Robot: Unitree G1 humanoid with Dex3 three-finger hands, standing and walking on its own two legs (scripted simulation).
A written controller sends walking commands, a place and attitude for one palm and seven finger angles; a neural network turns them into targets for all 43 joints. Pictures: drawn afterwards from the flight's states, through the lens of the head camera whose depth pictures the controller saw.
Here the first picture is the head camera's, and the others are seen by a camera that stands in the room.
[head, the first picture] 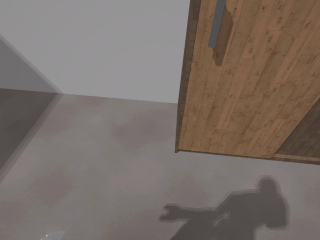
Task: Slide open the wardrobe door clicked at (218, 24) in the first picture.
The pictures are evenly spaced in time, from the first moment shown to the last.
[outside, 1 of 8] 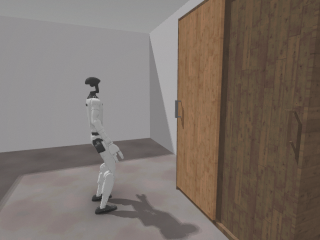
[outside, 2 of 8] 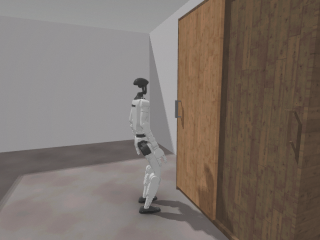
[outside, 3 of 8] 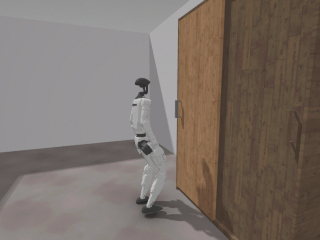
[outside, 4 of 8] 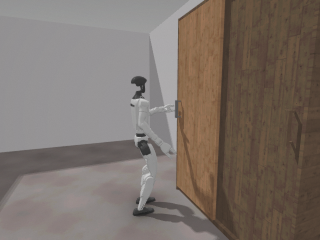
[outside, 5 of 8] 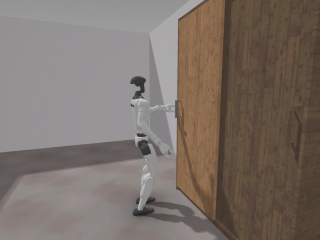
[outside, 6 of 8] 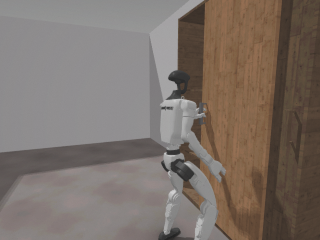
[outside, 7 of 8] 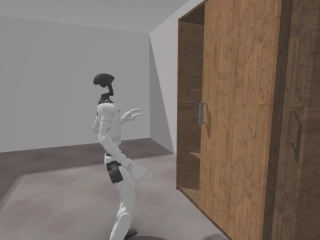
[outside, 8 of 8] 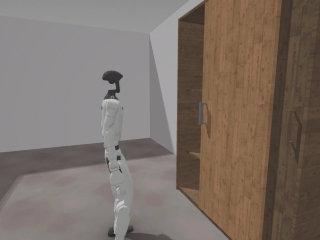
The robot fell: no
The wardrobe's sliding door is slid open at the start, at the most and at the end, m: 0.00 0.46 0.46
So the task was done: yes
